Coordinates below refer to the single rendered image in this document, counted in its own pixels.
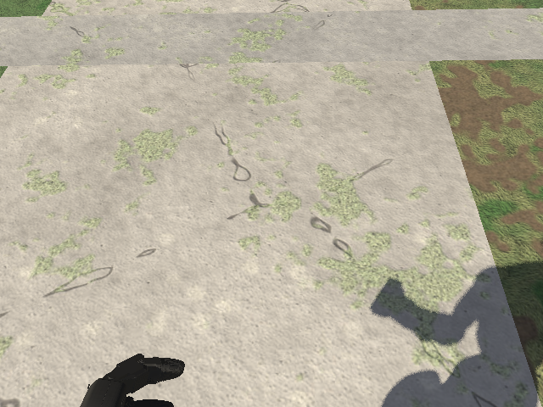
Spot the robot left hand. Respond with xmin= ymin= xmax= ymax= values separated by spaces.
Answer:
xmin=80 ymin=354 xmax=185 ymax=407

